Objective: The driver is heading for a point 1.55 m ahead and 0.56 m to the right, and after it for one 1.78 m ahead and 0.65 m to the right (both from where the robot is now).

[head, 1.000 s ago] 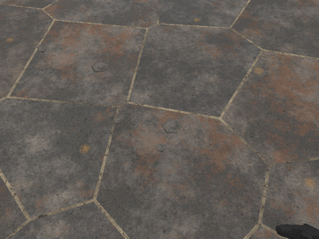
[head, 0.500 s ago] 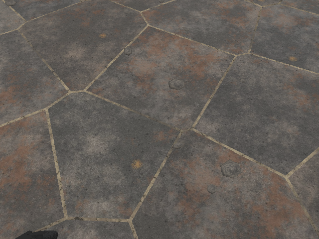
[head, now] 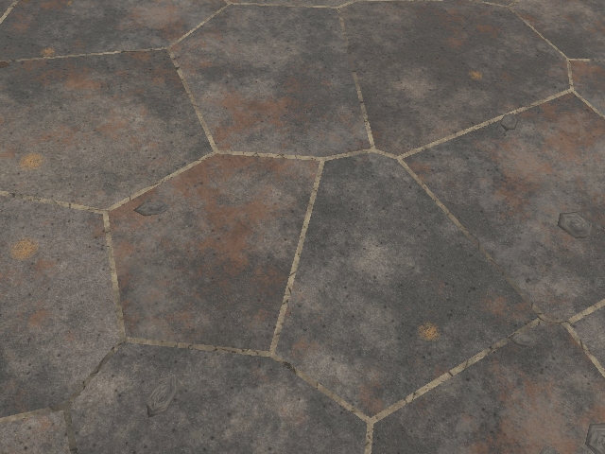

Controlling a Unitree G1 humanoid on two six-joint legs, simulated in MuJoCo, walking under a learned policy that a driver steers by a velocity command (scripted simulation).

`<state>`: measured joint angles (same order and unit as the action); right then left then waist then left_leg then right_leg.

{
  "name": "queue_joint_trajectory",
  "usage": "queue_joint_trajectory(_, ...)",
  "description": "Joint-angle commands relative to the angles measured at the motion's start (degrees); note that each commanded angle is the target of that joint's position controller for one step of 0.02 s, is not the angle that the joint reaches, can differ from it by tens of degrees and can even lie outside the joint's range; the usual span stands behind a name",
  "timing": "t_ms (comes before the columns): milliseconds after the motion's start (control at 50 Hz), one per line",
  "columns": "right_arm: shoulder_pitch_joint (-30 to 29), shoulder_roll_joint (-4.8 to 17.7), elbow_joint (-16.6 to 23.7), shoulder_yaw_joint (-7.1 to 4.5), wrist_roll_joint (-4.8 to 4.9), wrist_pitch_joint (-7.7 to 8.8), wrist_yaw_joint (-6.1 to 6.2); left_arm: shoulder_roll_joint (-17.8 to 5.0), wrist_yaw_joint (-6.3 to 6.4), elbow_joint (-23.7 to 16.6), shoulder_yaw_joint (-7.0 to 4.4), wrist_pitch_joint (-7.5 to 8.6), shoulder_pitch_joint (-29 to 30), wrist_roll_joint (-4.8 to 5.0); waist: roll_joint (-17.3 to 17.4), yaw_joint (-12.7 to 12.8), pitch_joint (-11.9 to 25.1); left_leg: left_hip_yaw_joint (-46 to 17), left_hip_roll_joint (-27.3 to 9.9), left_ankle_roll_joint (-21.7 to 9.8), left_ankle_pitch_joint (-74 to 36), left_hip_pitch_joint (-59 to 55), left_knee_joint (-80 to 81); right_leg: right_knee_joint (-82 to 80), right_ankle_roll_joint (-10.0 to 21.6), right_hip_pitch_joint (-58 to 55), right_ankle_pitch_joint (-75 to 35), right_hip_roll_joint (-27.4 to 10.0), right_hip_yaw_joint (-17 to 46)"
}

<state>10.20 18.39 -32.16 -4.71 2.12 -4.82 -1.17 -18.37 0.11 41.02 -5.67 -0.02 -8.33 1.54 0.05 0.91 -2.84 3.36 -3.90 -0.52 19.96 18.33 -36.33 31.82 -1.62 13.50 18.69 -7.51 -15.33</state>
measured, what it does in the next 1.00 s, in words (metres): walks ahead, turning right: right foot, then left foot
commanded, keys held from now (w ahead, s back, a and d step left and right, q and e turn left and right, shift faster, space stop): w+shift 0.02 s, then w+e+shift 0.98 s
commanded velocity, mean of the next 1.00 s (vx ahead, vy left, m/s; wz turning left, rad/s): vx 0.83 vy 0.00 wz -0.56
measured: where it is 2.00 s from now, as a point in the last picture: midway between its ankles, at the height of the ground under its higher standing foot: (566, 140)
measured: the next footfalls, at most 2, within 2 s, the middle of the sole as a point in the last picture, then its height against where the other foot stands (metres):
right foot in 0.50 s outside the picture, level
left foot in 0.92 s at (333, 266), level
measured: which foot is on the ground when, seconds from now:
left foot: down 0.00-0.52, up 0.54-0.90, down 0.92-1.00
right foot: down 0.00-0.00, up 0.02-0.48, down 0.50-0.92, up 0.94-1.00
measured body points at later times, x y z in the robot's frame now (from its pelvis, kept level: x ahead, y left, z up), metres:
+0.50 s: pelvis +0.28 +0.01 -0.03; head +0.31 +0.01 +0.42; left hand +0.48 +0.23 -0.14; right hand +0.21 -0.25 -0.16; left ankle +0.00 +0.11 -0.71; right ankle +0.39 -0.04 -0.73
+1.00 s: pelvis +0.73 -0.10 -0.01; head +0.77 -0.13 +0.43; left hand +0.94 +0.13 -0.13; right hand +0.74 -0.43 -0.09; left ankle +0.88 -0.04 -0.73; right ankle +0.48 -0.06 -0.62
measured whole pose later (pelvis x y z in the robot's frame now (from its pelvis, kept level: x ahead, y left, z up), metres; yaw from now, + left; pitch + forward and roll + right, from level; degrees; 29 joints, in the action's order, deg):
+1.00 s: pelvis +0.73 -0.10 -0.01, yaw -38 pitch +2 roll +2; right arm 5.8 16.8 -36.9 -0.5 -3.5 4.3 1.0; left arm -21.5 -0.2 47.0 -4.5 3.0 -20.1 0.0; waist -1.9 3.8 -3.1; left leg 1.3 -1.3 1.7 11.1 28.0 -36.6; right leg 68.5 7.7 10.5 22.0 6.8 8.9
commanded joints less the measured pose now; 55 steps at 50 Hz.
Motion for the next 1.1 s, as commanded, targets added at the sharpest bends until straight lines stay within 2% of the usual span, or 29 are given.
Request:
queue_joint_trajectory(20,23.93,15.00,-4.84,-5.13,0.43,2.34,0.92,0.77,-0.94,-6.24,0.69,1.44,6.92,-1.93,19.42,-9.51,5.92,-30.15,-13.11,-14.38,21.44,-31.91,15.99,30.99,0.27,35.91,21.99,2.12,1.64)
queue_joint_trajectory(40,19.35,14.31,-1.25,-4.01,-1.28,5.44,0.34,-1.97,-1.04,-8.75,0.19,3.34,11.59,-0.17,15.23,-10.28,5.79,-48.22,-19.39,-21.13,33.71,-27.01,26.87,37.57,1.43,45.77,16.67,5.62,15.87)
queue_joint_trajectory(60,15.39,9.92,-1.74,-2.41,-1.79,7.16,0.42,-5.73,-1.80,-8.92,-0.61,4.48,13.02,1.73,12.16,-8.65,1.31,-42.10,-19.41,-18.83,31.72,-24.23,29.29,37.40,3.30,46.96,9.49,2.16,17.72)
queue_joint_trajectory(100,9.53,6.24,-1.54,-0.67,-1.63,8.43,0.78,-6.79,-2.10,-5.07,-0.99,5.31,6.31,0.14,9.33,-4.01,0.51,-29.79,-14.97,-13.44,17.72,-21.94,26.53,33.33,3.85,43.34,-2.89,-0.62,17.63)
queue_joint_trajectory(140,8.24,5.88,-1.70,-0.07,-2.65,9.14,1.20,-6.09,-2.61,-2.30,-0.87,4.86,2.93,0.13,9.04,-2.73,0.01,-19.73,-10.99,-9.92,8.08,-19.13,27.99,31.68,2.77,39.21,-12.52,-0.76,17.08)
queue_joint_trajectory(160,10.46,6.53,-3.57,0.12,-4.80,8.52,1.02,-3.06,-4.02,0.51,0.42,1.90,-0.18,-6.12,5.12,-2.67,1.42,-11.87,-7.16,-5.96,0.67,-15.42,30.23,33.24,1.73,32.34,-13.59,2.35,14.06)
queue_joint_trajectory(240,13.20,5.17,-6.20,0.51,-4.61,9.11,0.58,-3.44,-4.94,0.03,0.18,-0.35,2.24,-2.28,5.86,-3.32,-4.27,-1.94,-6.49,-2.48,-4.06,-13.40,32.75,30.02,1.45,34.57,-17.82,6.53,17.99)
queue_joint_trajectory(340,15.57,3.21,-10.22,1.19,-4.38,10.37,1.59,-2.00,-5.83,-1.03,1.62,0.38,7.17,-3.53,3.58,-4.23,-7.68,4.51,-8.45,-2.42,-13.49,-21.58,35.20,20.58,4.68,37.95,-20.14,5.33,12.69)
queue_joint_trajectory(380,16.73,2.96,-12.40,1.45,-4.30,10.37,2.13,-0.92,-6.17,-2.66,2.57,0.38,9.57,-3.49,3.90,-4.40,-8.22,7.67,-8.85,-1.71,-28.27,-26.08,33.23,16.33,7.03,37.25,-16.84,5.35,8.58)
queue_joint_trajectory(440,16.27,5.76,-14.20,1.34,-4.85,9.67,3.53,-1.24,-4.94,-3.59,3.22,0.06,5.97,-2.38,7.38,-0.74,-1.66,11.69,-9.72,-0.05,-80.58,-30.47,20.26,11.44,12.09,23.08,-9.54,11.92,1.20)
queue_joint_trajectory(480,13.26,9.87,-13.78,0.17,-5.96,7.95,4.42,-5.15,-4.11,0.39,1.64,0.37,-11.15,-1.80,9.43,7.99,7.81,11.17,-11.90,-0.89,-93.84,-29.12,-2.84,11.85,15.39,6.43,-0.44,15.60,2.54)
queue_joint_trajectory(500,10.76,11.37,-12.65,-0.23,-5.35,7.83,3.99,-8.35,-3.37,3.72,-0.09,1.12,-23.12,-2.35,6.79,13.88,12.55,10.16,-10.80,-1.97,-83.47,-18.19,-20.70,6.34,17.50,-10.50,2.19,16.12,8.39)
queue_joint_trajectory(520,9.84,4.94,-10.82,1.46,-4.75,8.77,2.48,-13.00,-2.04,4.70,-1.98,0.55,-24.18,-2.64,-5.02,11.35,12.55,9.42,-2.07,-1.03,-32.22,3.44,-41.56,0.65,21.84,-24.34,15.64,5.44,27.30)
queue_joint_trajectory(540,5.72,1.14,-6.07,2.62,-4.17,10.51,1.20,-15.65,-1.97,3.59,-2.65,-0.07,-19.44,-2.24,-12.91,6.98,12.16,-0.69,9.77,0.75,4.89,25.66,-56.41,-11.85,30.00,-31.05,22.86,-4.55,60.64)
queue_joint_trajectory(560,-1.34,3.63,-3.58,2.71,-4.59,11.77,1.11,-13.98,-1.76,2.98,-2.50,0.10,-18.15,-1.88,-3.38,8.27,8.51,-9.60,5.73,-0.41,-0.09,32.30,-56.39,-16.50,27.71,-29.68,16.73,-5.35,63.26)
queue_joint_trajectory(600,0.62,3.75,-3.90,3.29,-4.54,12.86,0.85,-9.66,-0.77,4.17,-1.61,0.88,-16.87,-2.40,5.19,2.18,1.78,-9.50,0.29,-0.79,-3.75,27.22,-44.90,-19.68,23.30,-16.03,7.68,-3.22,52.68)
queue_joint_trajectory(640,2.86,3.02,-4.54,3.81,-6.51,10.56,0.72,-6.92,-0.15,3.29,-0.20,2.24,-12.50,-2.35,4.59,-2.48,-1.52,-8.86,-2.06,1.43,-2.00,22.17,-39.12,-20.17,21.80,-5.10,1.09,2.25,43.18)
queue_joint_trajectory(680,0.61,2.41,-3.24,4.30,-7.02,8.45,0.36,-7.15,-0.45,2.66,0.12,3.65,-12.12,-1.54,3.13,-3.17,-3.59,-5.87,-3.17,3.24,-1.02,20.10,-31.70,-22.37,21.45,3.11,-2.00,5.71,37.95)
queue_joint_trajectory(740,-10.67,0.87,1.42,5.43,-5.63,8.20,-0.64,-8.15,-0.50,2.62,-0.24,4.42,-13.60,-1.57,0.40,0.07,-6.56,-2.12,-1.93,4.91,-13.55,15.77,-13.88,-24.52,19.23,9.51,-13.20,9.22,34.67)
queue_joint_trajectory(800,-14.73,0.36,2.76,5.74,-4.31,8.65,-0.87,-9.60,-0.77,3.78,-0.92,4.51,-17.03,-0.91,-2.99,3.83,-2.79,-0.99,1.60,3.46,-25.54,9.31,-1.16,-22.89,15.96,3.05,-31.17,8.20,35.23)
queue_joint_trajectory(860,-11.08,3.73,1.92,4.51,-4.10,9.01,0.09,-11.87,-0.12,3.65,-1.56,4.63,-15.62,-0.82,-3.40,1.82,2.66,-2.67,4.84,1.62,-23.34,0.16,6.17,-14.34,12.55,-6.23,-48.02,7.15,35.98)
queue_joint_trajectory(880,-4.76,6.62,0.18,3.26,-3.77,9.15,0.84,-13.51,-0.02,3.44,-1.89,4.72,-14.69,-1.31,-3.72,-1.38,7.66,-3.45,6.31,1.13,-18.80,-7.58,5.44,-6.21,11.06,-8.23,-55.15,6.94,36.54)
queue_joint_trajectory(900,5.90,9.45,-2.26,1.83,-3.19,9.30,1.85,-15.52,-0.23,2.81,-2.27,4.88,-11.40,-1.89,-4.13,-8.28,13.06,-3.64,5.35,0.88,-14.35,-18.88,4.82,6.42,10.02,-5.75,-55.24,7.32,36.41)
queue_joint_trajectory(920,19.06,12.59,-5.42,0.20,-3.69,9.33,3.25,-12.79,-0.38,1.93,-1.60,5.57,-8.05,-2.54,-2.76,-14.88,18.65,-6.83,0.34,0.14,-6.14,-33.20,2.45,22.07,9.24,2.29,-46.96,9.75,34.18)
queue_joint_trajectory(940,26.23,15.77,-7.10,-0.74,-6.33,9.62,4.11,-1.37,-0.26,-0.38,1.23,5.93,-8.74,-2.16,13.86,-13.79,23.28,-25.71,-16.05,-1.43,14.47,-45.61,6.76,42.88,9.27,17.56,5.35,15.45,28.71)
queue_joint_trajectory(960,18.09,17.73,-5.90,-1.42,-6.86,9.44,3.12,-1.22,-0.35,-3.64,2.51,5.47,-15.32,0.52,27.42,-5.38,29.00,-56.73,-24.82,-6.40,22.93,-45.52,20.38,52.43,8.91,26.95,8.95,15.66,24.76)
queue_joint_trajectory(980,9.68,10.49,-4.00,-0.56,-6.13,9.10,2.63,-6.15,0.05,-1.13,2.00,4.27,-10.37,-1.48,13.11,-5.83,18.72,-48.10,-20.16,-6.30,30.11,-35.85,22.08,51.96,9.37,29.29,0.92,10.10,23.10)
queue_joint_trajectory(1020,7.47,4.82,-6.01,0.81,-5.82,8.97,2.16,-6.70,-1.58,-1.27,1.62,2.83,-4.90,-2.90,2.07,-4.95,8.49,-30.00,-15.87,-5.26,10.97,-22.86,21.18,47.46,8.40,27.76,-3.82,5.94,20.91)
queue_joint_trajectory(1100,13.18,0.97,-13.11,2.12,-4.00,11.15,0.98,-0.07,-4.04,-5.75,3.69,0.43,-0.17,-3.84,5.60,-1.76,1.29,-13.16,-12.90,-3.81,-7.48,-14.17,24.56,44.53,7.92,30.21,-4.58,2.18,20.99)
Velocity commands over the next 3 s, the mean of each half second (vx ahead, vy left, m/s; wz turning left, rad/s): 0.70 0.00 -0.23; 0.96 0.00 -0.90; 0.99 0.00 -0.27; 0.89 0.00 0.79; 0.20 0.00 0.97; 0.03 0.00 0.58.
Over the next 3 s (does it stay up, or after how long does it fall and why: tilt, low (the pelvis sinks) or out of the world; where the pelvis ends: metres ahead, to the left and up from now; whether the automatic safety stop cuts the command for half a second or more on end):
stays up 1.63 -0.83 0.00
